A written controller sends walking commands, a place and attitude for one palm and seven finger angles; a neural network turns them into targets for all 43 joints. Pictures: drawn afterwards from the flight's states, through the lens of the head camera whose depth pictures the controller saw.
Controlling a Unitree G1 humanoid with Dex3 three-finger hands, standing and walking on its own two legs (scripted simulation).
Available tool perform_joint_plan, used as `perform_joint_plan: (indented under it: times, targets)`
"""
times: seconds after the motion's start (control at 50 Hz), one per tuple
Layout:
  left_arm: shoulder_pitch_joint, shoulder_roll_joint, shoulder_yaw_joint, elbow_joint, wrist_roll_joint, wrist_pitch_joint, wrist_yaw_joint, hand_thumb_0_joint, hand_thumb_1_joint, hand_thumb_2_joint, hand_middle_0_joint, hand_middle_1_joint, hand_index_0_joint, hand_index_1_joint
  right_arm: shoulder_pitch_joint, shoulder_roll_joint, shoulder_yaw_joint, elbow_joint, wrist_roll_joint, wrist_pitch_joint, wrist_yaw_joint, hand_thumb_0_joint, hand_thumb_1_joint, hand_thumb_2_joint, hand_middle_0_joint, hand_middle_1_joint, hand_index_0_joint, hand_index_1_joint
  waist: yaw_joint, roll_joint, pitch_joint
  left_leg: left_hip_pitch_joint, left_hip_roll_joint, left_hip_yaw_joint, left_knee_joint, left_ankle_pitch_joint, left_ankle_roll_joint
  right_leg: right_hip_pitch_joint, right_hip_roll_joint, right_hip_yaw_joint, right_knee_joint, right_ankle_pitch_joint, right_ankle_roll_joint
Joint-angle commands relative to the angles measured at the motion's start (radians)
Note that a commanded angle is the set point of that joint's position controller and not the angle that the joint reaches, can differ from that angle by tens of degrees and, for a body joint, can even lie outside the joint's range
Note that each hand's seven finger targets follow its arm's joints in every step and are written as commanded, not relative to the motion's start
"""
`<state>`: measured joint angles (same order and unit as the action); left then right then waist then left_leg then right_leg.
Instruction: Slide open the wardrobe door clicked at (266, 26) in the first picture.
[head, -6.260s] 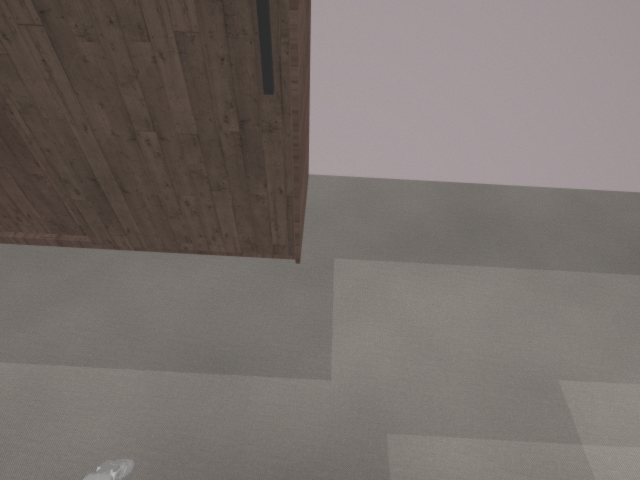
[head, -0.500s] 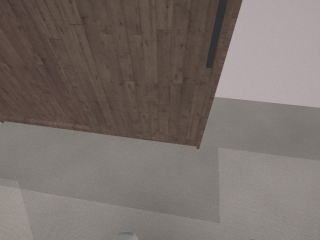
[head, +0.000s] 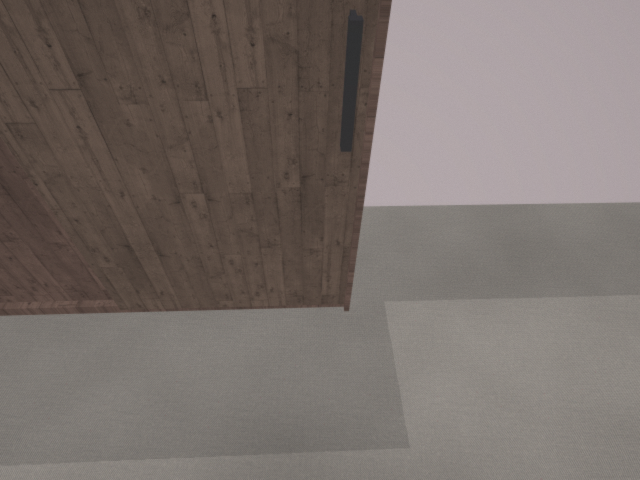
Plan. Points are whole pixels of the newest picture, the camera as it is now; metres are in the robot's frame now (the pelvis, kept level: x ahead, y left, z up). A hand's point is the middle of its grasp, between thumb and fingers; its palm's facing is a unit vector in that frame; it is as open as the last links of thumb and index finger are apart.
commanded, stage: take the last steps up to it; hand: right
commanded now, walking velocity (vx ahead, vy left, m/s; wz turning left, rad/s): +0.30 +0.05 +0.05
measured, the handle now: (349, 86) +0.78 -0.04 +0.11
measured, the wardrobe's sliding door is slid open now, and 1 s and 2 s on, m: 0.00 0.00 0.00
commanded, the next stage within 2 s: come to a stop and stand still in 0.72 s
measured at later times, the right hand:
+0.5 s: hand (438, 423) +0.25 -0.18 -0.17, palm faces -0.05 +0.98 -0.19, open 7.4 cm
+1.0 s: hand (411, 405) +0.28 -0.15 -0.19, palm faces +0.08 +0.99 -0.15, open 7.3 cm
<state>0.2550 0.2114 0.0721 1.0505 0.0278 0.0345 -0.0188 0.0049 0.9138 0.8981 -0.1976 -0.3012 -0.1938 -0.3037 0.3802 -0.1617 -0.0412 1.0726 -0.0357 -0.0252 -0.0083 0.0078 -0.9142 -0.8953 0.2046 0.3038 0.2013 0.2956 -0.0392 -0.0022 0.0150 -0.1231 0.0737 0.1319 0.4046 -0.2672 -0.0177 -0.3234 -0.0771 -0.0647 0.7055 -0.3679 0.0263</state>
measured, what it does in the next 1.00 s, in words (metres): walks ahead: right foot, then left foot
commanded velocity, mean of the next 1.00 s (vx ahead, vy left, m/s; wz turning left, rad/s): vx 0.14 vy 0.05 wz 0.01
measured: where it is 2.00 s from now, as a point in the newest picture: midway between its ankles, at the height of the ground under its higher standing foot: outside the picture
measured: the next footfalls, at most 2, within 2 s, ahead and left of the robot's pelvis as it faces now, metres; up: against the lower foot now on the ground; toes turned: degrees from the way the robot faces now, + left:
right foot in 0.06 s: +0.06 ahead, -0.14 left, +0.00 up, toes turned -7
left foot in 0.56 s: +0.31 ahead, +0.14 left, +0.00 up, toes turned +10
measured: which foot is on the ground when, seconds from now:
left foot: down 0.00-0.06, up 0.08-0.54, down 0.56-0.98, up 1.00-1.00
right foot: up 0.00-0.04, down 0.06-0.56, up 0.58-0.90, down 0.92-1.00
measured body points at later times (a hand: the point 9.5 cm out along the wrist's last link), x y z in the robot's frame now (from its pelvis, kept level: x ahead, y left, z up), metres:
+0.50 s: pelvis +0.14 +0.00 -0.01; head +0.16 +0.00 +0.44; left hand +0.02 +0.19 -0.16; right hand +0.25 -0.23 -0.16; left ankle +0.26 +0.13 -0.71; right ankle +0.02 -0.13 -0.74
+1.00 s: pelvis +0.29 +0.02 -0.01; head +0.28 -0.01 +0.44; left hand +0.38 +0.24 -0.14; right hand +0.28 -0.20 -0.18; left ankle +0.27 +0.13 -0.74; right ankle +0.34 -0.07 -0.74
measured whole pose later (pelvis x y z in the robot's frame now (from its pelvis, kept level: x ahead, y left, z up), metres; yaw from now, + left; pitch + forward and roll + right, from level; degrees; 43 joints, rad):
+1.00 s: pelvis +0.29 +0.02 -0.01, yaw +1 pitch -3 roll +1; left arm 0.15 0.13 0.01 1.04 0.01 -0.03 0.03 0.00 0.92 0.90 -0.20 -0.30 -0.19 -0.30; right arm 0.29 -0.16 -0.03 1.12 -0.01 0.01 -0.03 0.00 -0.92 -0.90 0.20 0.30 0.20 0.30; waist -0.05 0.03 0.03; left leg -0.16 0.04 0.14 0.51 -0.30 -0.01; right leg -0.28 -0.05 -0.14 0.54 -0.21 -0.04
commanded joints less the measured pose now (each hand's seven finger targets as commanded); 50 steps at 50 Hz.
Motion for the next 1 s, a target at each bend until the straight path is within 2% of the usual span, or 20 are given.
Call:
perform_joint_plan:
  times: [0.0, 0.02, 0.04, 0.06, 0.1, 0.12, 0.2, 0.34, 0.44, 0.5, 0.52, 0.54, 0.56, 0.6, 0.64, 0.7, 0.8, 0.86, 0.92, 0.98]
  targets:
    - [0.060, 0.032, -0.013, -0.029, -0.009, -0.069, 0.012, 0.000, 0.900, 0.900, -0.200, -0.300, -0.200, -0.300, 0.005, -0.144, -0.026, -0.010, 0.018, -0.013, -0.003, 0.000, -0.900, -0.900, 0.200, 0.300, 0.200, 0.300, 0.063, 0.085, 0.018, -0.181, 0.131, -0.135, -0.062, -0.141, 0.090, 0.253, 0.039, -0.081, -0.293, 0.110, -0.004]
    - [0.144, 0.086, 0.001, 0.000, -0.008, -0.075, 0.021, 0.000, 0.900, 0.900, -0.200, -0.300, -0.200, -0.300, -0.001, -0.105, -0.018, -0.015, 0.019, -0.009, 0.001, 0.000, -0.900, -0.900, 0.200, 0.300, 0.200, 0.300, 0.100, -0.070, -0.004, -0.316, 0.076, -0.088, 0.090, -0.186, 0.052, 0.403, -0.060, 0.051, -0.343, 0.023, -0.032]
    - [0.244, 0.183, 0.022, 0.024, 0.002, -0.078, 0.029, 0.000, 0.900, 0.900, -0.200, -0.300, -0.200, -0.300, -0.015, -0.043, -0.005, -0.041, 0.020, -0.008, 0.008, 0.000, -0.900, -0.900, 0.200, 0.300, 0.200, 0.300, 0.140, -0.298, -0.008, -0.475, -0.016, 0.023, 0.340, -0.248, 0.009, 0.461, -0.285, 0.338, -0.457, -0.118, -0.114]
    - [0.293, 0.207, 0.027, 0.038, 0.006, -0.074, 0.034, 0.000, 0.900, 0.900, -0.200, -0.300, -0.200, -0.300, -0.103, -0.071, -0.005, -0.074, 0.007, -0.002, 0.003, 0.000, -0.900, -0.900, 0.200, 0.300, 0.200, 0.300, 0.175, -0.298, 0.033, -0.536, -0.022, -0.024, 0.519, -0.317, 0.012, 0.393, -0.364, 0.469, -0.551, -0.209, -0.165]
    - [0.201, 0.140, 0.006, 0.021, 0.001, -0.075, 0.044, 0.000, 0.900, 0.900, -0.200, -0.300, -0.200, -0.300, -0.147, -0.078, -0.016, -0.061, 0.006, 0.002, 0.015, 0.000, -0.900, -0.900, 0.200, 0.300, 0.200, 0.300, 0.128, -0.163, 0.162, -0.571, 0.045, -0.099, 0.677, -0.187, 0.022, 0.245, -0.340, 0.399, -0.576, -0.155, -0.188]
    - [0.163, 0.106, -0.007, 0.011, -0.003, -0.085, 0.046, 0.000, 0.900, 0.900, -0.200, -0.300, -0.200, -0.300, -0.120, -0.079, -0.016, -0.041, 0.007, -0.003, 0.025, 0.000, -0.900, -0.900, 0.200, 0.300, 0.200, 0.300, 0.100, -0.114, 0.150, -0.539, 0.058, -0.103, 0.681, -0.120, 0.020, 0.232, -0.302, 0.333, -0.573, -0.073, -0.175]
    - [0.148, 0.058, -0.018, 0.016, -0.010, -0.109, 0.054, 0.000, 0.900, 0.900, -0.200, -0.300, -0.200, -0.300, -0.044, -0.044, -0.019, -0.006, 0.006, 0.014, 0.029, 0.000, -0.900, -0.900, 0.200, 0.300, 0.200, 0.300, 0.048, -0.126, 0.108, -0.503, 0.054, -0.086, 0.682, 0.034, -0.010, 0.245, -0.212, 0.121, -0.554, 0.240, -0.147]
    - [0.229, 0.053, -0.011, 0.052, -0.004, -0.112, 0.057, 0.000, 0.900, 0.900, -0.200, -0.300, -0.200, -0.300, -0.234, -0.042, -0.022, -0.086, 0.012, 0.019, 0.035, 0.000, -0.900, -0.900, 0.200, 0.300, 0.200, 0.300, 0.071, -0.101, 0.164, -0.559, 0.065, -0.066, 0.473, 0.089, -0.013, 0.292, -0.229, 0.068, -0.532, 0.419, -0.174]
    - [0.217, 0.070, 0.002, 0.066, 0.008, -0.102, 0.054, 0.000, 0.900, 0.900, -0.200, -0.300, -0.200, -0.300, -0.296, -0.046, -0.028, -0.113, 0.017, 0.007, 0.036, 0.000, -0.900, -0.900, 0.200, 0.300, 0.200, 0.300, 0.074, -0.128, 0.170, -0.363, 0.020, -0.028, 0.274, 0.065, 0.027, 0.230, -0.240, 0.051, -0.462, 0.467, -0.156]
    - [0.186, 0.082, 0.006, 0.067, -0.002, -0.097, 0.048, 0.000, 0.900, 0.900, -0.200, -0.300, -0.200, -0.300, 0.000, -0.110, -0.047, -0.023, 0.010, -0.020, 0.029, 0.000, -0.900, -0.900, 0.200, 0.300, 0.200, 0.300, -0.064, -0.036, -0.010, 0.047, -0.045, 0.013, 0.115, 0.114, 0.056, 0.178, -0.149, -0.033, -0.088, 0.607, -0.094]
    - [0.235, 0.035, -0.003, 0.060, -0.014, -0.097, 0.035, 0.000, 0.900, 0.900, -0.200, -0.300, -0.200, -0.300, 0.128, -0.206, -0.069, 0.014, 0.003, -0.037, 0.015, 0.000, -0.900, -0.900, 0.200, 0.300, 0.200, 0.300, -0.101, 0.174, -0.139, 0.299, 0.149, -0.216, 0.056, 0.135, 0.113, -0.033, -0.057, -0.084, 0.217, 0.327, -0.056]
    - [0.234, -0.015, -0.014, 0.022, -0.025, -0.095, 0.037, 0.000, 0.900, 0.900, -0.200, -0.300, -0.200, -0.300, 0.188, -0.284, -0.081, 0.025, 0.017, -0.036, 0.007, 0.000, -0.900, -0.900, 0.200, 0.300, 0.200, 0.300, -0.083, 0.299, -0.198, 0.351, 0.373, -0.560, -0.063, 0.253, 0.211, -0.202, 0.063, -0.039, 0.504, -0.220, -0.036]
    - [0.191, -0.002, -0.010, 0.014, -0.028, -0.086, 0.038, 0.000, 0.900, 0.900, -0.200, -0.300, -0.200, -0.300, 0.106, -0.275, -0.076, 0.004, 0.026, -0.029, 0.002, 0.000, -0.900, -0.900, 0.200, 0.300, 0.200, 0.300, -0.074, 0.190, -0.170, 0.232, 0.385, -0.559, -0.129, 0.039, 0.253, -0.224, 0.016, 0.054, 0.612, -0.206, -0.051]
    - [0.102, 0.005, -0.005, -0.006, -0.010, -0.077, 0.031, 0.000, 0.900, 0.900, -0.200, -0.300, -0.200, -0.300, -0.078, -0.183, -0.051, -0.049, 0.023, -0.025, -0.006, 0.000, -0.900, -0.900, 0.200, 0.300, 0.200, 0.300, -0.020, 0.131, -0.013, -0.017, 0.323, -0.463, -0.194, -0.181, 0.222, -0.263, -0.053, 0.074, 0.633, -0.060, -0.050]
    - [0.146, -0.028, -0.012, 0.014, 0.001, -0.059, 0.027, 0.000, 0.900, 0.900, -0.200, -0.300, -0.200, -0.300, -0.168, -0.116, -0.029, -0.069, 0.015, -0.030, -0.014, 0.000, -0.900, -0.900, 0.200, 0.300, 0.200, 0.300, 0.053, 0.078, 0.014, -0.171, 0.253, -0.261, -0.205, -0.054, 0.174, -0.162, -0.074, 0.055, 0.501, -0.003, -0.031]
    - [0.169, -0.055, -0.022, 0.009, 0.000, -0.042, 0.025, 0.000, 0.900, 0.900, -0.200, -0.300, -0.200, -0.300, -0.162, -0.086, -0.020, -0.064, 0.011, -0.034, -0.015, 0.000, -0.900, -0.900, 0.200, 0.300, 0.200, 0.300, 0.080, 0.127, 0.008, -0.222, 0.203, -0.152, -0.200, 0.083, 0.175, -0.079, -0.060, 0.007, 0.284, 0.007, -0.007]
    - [0.058, -0.043, -0.029, -0.029, -0.004, -0.059, 0.017, 0.000, 0.900, 0.900, -0.200, -0.300, -0.200, -0.300, -0.105, -0.115, -0.019, -0.032, 0.014, -0.034, -0.009, 0.000, -0.900, -0.900, 0.200, 0.300, 0.200, 0.300, 0.043, 0.121, 0.012, -0.139, 0.195, -0.166, -0.172, 0.120, 0.186, -0.035, -0.026, -0.029, 0.020, 0.056, 0.000]
    - [0.084, -0.032, -0.044, 0.005, -0.011, -0.073, 0.029, 0.000, 0.900, 0.900, -0.200, -0.300, -0.200, -0.300, -0.120, -0.085, -0.001, -0.018, 0.026, -0.021, -0.018, 0.000, -0.900, -0.900, 0.200, 0.300, 0.200, 0.300, 0.070, 0.032, 0.000, -0.183, 0.122, -0.095, -0.028, 0.249, 0.110, 0.194, -0.019, -0.005, -0.257, 0.318, 0.016]
    - [0.023, 0.075, -0.038, -0.002, -0.017, -0.074, 0.048, 0.000, 0.900, 0.900, -0.200, -0.300, -0.200, -0.300, -0.023, -0.045, 0.017, 0.003, 0.028, 0.010, -0.030, 0.000, -0.900, -0.900, 0.200, 0.300, 0.200, 0.300, 0.022, -0.205, -0.018, -0.117, 0.014, -0.046, 0.057, -0.016, -0.001, 0.175, -0.214, 0.154, -0.336, 0.704, -0.094]
    - [-0.028, 0.080, -0.030, -0.014, -0.023, -0.060, 0.069, 0.000, 0.900, 0.900, -0.200, -0.300, -0.200, -0.300, -0.019, -0.077, 0.011, 0.008, 0.026, 0.035, -0.030, 0.000, -0.900, -0.900, 0.200, 0.300, 0.200, 0.300, 0.026, -0.192, 0.022, -0.152, 0.014, -0.064, 0.200, -0.122, -0.014, 0.178, -0.233, 0.179, -0.394, 0.800, -0.150]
